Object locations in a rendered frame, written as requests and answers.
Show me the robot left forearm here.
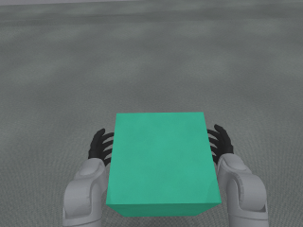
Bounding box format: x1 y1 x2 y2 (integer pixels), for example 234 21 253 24
62 158 108 227

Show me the robot right forearm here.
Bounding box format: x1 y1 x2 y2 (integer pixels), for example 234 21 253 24
216 153 269 227

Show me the carton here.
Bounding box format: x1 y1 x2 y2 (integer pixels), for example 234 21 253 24
106 112 222 218

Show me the robot left hand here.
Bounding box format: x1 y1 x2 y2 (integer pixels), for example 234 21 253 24
88 128 115 166

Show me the robot right hand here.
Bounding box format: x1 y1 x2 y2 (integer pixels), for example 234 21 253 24
207 124 234 166

